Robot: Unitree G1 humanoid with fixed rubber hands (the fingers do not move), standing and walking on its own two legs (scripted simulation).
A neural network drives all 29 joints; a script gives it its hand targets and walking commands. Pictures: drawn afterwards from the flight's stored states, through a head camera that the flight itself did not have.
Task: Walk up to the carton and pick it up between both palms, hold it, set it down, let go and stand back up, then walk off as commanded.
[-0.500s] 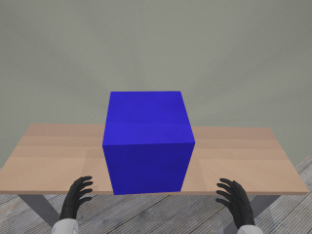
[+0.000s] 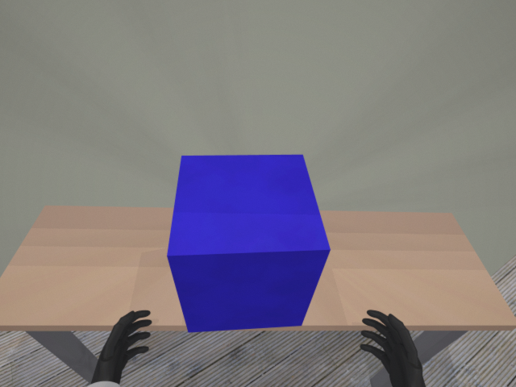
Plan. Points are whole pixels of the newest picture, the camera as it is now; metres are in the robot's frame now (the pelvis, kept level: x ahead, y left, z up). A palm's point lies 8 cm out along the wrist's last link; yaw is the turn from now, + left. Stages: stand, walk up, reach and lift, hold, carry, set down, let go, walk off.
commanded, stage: set down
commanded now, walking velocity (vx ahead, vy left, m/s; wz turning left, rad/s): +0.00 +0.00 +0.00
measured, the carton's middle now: (244, 245) +0.36 +0.03 +0.01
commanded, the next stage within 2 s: let go in 1.12 s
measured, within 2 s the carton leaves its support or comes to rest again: neither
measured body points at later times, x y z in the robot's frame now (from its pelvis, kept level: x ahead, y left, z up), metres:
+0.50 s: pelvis +0.00 +0.00 +0.00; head -0.01 +0.01 +0.45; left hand +0.18 +0.22 -0.06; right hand +0.17 -0.21 -0.05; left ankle +0.01 +0.13 -0.75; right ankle -0.02 -0.11 -0.75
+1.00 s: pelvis +0.01 +0.00 +0.00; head +0.00 +0.01 +0.45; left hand +0.18 +0.22 -0.08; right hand +0.17 -0.22 -0.08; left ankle +0.01 +0.13 -0.75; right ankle -0.02 -0.11 -0.75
